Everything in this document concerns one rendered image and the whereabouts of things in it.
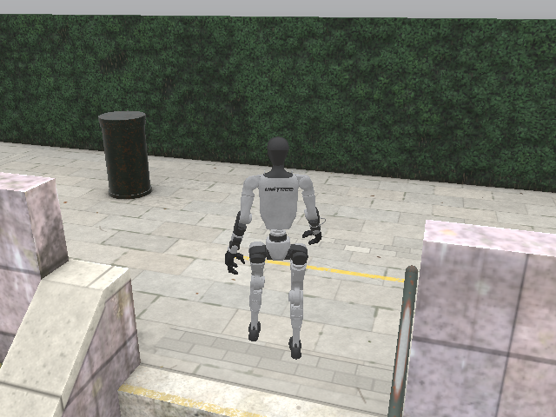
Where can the robot left thigh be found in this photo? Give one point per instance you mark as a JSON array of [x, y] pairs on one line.
[[257, 256]]

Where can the left robot forearm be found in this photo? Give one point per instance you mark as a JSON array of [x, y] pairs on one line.
[[237, 235]]

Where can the robot left upper arm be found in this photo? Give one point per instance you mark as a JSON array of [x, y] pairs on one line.
[[251, 183]]

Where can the humanoid robot head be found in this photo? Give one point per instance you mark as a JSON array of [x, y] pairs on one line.
[[277, 153]]

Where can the robot right upper arm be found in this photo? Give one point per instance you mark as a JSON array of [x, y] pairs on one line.
[[306, 184]]

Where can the robot right hand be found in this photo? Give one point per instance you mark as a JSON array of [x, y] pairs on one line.
[[313, 241]]

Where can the robot left hand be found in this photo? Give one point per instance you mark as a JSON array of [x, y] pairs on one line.
[[229, 261]]

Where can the right robot forearm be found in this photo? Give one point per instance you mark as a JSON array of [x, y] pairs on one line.
[[315, 224]]

